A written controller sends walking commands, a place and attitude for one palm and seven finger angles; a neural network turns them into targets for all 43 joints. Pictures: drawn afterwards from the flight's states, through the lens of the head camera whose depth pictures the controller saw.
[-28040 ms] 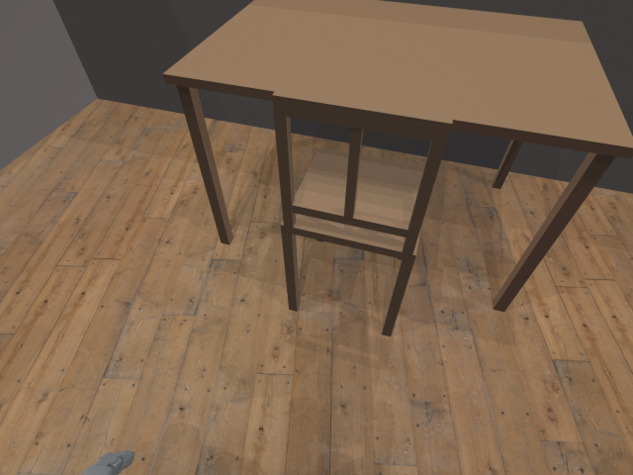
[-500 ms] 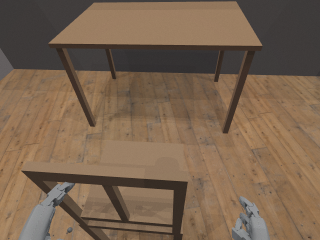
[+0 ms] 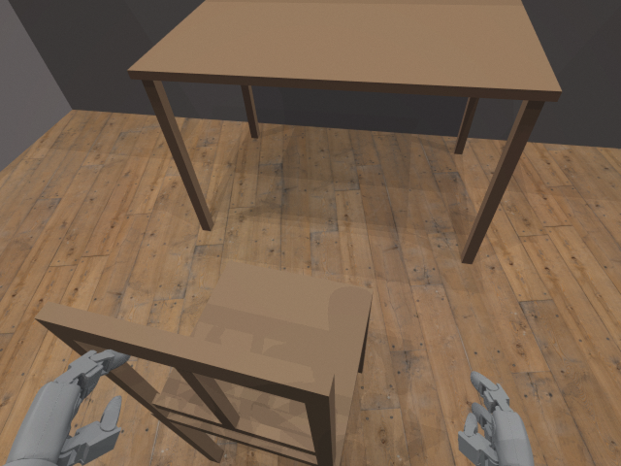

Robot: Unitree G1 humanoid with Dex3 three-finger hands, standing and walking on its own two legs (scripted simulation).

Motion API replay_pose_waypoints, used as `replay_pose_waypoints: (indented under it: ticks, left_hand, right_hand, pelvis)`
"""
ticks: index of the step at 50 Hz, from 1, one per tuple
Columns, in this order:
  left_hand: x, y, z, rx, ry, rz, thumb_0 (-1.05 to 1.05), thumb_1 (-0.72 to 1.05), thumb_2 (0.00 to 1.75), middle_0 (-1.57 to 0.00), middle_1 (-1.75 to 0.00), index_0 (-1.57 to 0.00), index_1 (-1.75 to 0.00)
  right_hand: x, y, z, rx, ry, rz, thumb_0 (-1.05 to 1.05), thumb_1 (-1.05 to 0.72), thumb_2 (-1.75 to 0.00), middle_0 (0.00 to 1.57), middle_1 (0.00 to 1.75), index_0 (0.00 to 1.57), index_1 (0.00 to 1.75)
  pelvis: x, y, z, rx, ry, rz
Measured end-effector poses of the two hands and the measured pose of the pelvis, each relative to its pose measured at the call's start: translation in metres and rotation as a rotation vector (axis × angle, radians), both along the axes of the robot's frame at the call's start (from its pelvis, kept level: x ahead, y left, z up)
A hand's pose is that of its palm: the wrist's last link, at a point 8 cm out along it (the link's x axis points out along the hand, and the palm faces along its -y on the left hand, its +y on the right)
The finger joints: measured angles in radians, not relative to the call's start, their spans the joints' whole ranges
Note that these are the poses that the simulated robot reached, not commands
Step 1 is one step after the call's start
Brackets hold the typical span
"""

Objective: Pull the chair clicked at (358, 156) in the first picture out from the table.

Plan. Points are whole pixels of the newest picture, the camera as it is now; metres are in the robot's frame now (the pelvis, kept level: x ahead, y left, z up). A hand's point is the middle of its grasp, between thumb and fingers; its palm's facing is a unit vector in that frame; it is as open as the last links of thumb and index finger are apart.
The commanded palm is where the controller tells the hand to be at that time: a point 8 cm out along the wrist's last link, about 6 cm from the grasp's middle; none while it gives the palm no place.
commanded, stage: draw the hand back to the body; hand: left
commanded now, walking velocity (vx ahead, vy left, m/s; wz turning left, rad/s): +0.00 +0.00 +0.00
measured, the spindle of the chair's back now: (212, 395) +0.21 +0.20 -0.09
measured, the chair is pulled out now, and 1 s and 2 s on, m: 0.63 0.63 0.63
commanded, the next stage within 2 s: step back with the hand held close in 0.30 s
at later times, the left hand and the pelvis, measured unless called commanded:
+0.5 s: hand (107, 432) +0.12 +0.25 +0.04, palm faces +0.14 -0.84 -0.52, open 6.6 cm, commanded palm +0.13 +0.29 +0.19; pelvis -0.02 -0.01 +0.00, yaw +0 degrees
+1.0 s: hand out of the picture +0.08 +0.32 +0.23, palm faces +0.57 -0.68 -0.45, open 7.3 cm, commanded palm +0.03 +0.34 +0.19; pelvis -0.12 +0.04 -0.01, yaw -1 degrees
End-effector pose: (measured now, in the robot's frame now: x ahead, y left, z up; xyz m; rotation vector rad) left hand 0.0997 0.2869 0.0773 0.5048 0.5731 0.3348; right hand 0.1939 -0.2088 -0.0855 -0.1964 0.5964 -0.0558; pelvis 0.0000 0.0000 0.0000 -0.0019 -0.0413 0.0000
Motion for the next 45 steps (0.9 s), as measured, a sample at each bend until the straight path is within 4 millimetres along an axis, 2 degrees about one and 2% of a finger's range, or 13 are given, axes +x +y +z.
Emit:
replay_pose_waypoints:
  ticks: [8, 23, 30, 35, 37, 38, 43, 45]
  left_hand:
    - [0.002, -0.002, 0.001, 0.002, 0.010, 0.015, 0.01, 0.86, 0.88, -0.20, -0.30, -0.45, -0.37]
    - [-0.003, -0.003, 0.001, -0.008, 0.000, -0.003, 0.01, 0.90, 0.90, -0.21, -0.30, -0.40, -0.35]
    - [-0.001, 0.006, 0.002, -0.003, 0.003, -0.076, 0.01, 0.90, 0.90, -0.21, -0.30, -0.41, -0.35]
    - [-0.011, 0.006, 0.008, 0.030, 0.003, -0.157, 0.01, 0.90, 0.90, -0.21, -0.30, -0.37, -0.34]
    - [-0.018, 0.006, 0.023, 0.049, -0.065, -0.188, 0.02, 0.90, 0.90, -0.21, -0.30, -0.36, -0.34]
    - [-0.019, 0.004, 0.038, 0.068, -0.143, -0.206, 0.02, 0.89, 0.90, -0.21, -0.30, -0.35, -0.34]
    - [-0.035, 0.000, 0.148, 0.290, -0.681, -0.310, 0.02, 0.89, 0.90, -0.22, -0.30, -0.29, -0.32]
    - [-0.048, 0.009, 0.177, 0.381, -0.845, -0.298, 0.02, 0.89, 0.90, -0.22, -0.30, -0.27, -0.32]
  right_hand:
    - [0.000, 0.000, -0.004, 0.021, 0.015, 0.017, 0.01, -0.90, -0.90, 0.20, 0.30, 0.20, 0.30]
    - [-0.025, 0.001, -0.006, 0.041, 0.044, -0.001, 0.01, -0.90, -0.90, 0.20, 0.30, 0.20, 0.30]
    - [-0.045, -0.008, 0.004, 0.002, 0.113, -0.044, 0.01, -0.90, -0.90, 0.20, 0.30, 0.21, 0.30]
    - [-0.065, -0.014, 0.007, -0.030, 0.133, -0.074, 0.01, -0.90, -0.90, 0.20, 0.30, 0.20, 0.30]
    - [-0.075, -0.015, 0.008, -0.043, 0.139, -0.085, 0.01, -0.90, -0.90, 0.20, 0.30, 0.20, 0.30]
    - [-0.081, -0.015, 0.008, -0.051, 0.143, -0.086, 0.01, -0.90, -0.90, 0.20, 0.30, 0.20, 0.30]
    - [-0.104, -0.010, 0.008, -0.069, 0.134, -0.093, 0.01, -0.90, -0.90, 0.20, 0.30, 0.20, 0.30]
    - [-0.114, -0.007, 0.008, -0.049, 0.113, -0.124, 0.01, -0.90, -0.90, 0.20, 0.30, 0.20, 0.30]
  pelvis:
    - [0.001, -0.004, 0.001, 0.006, -0.005, 0.002]
    - [-0.010, -0.004, 0.003, 0.009, -0.019, -0.005]
    - [-0.039, -0.005, 0.009, 0.009, -0.025, -0.012]
    - [-0.065, -0.001, 0.009, 0.009, -0.024, -0.021]
    - [-0.074, 0.000, 0.008, 0.007, -0.025, -0.017]
    - [-0.079, 0.001, 0.008, 0.005, -0.025, -0.013]
    - [-0.098, 0.008, 0.003, -0.007, -0.025, 0.001]
    - [-0.103, 0.016, 0.001, -0.013, -0.022, -0.004]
